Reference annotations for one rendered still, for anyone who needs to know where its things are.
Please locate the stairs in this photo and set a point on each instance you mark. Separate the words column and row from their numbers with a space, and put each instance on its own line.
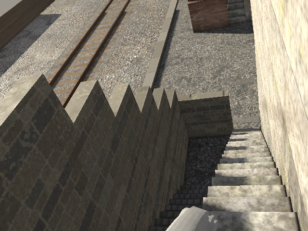
column 236, row 11
column 247, row 192

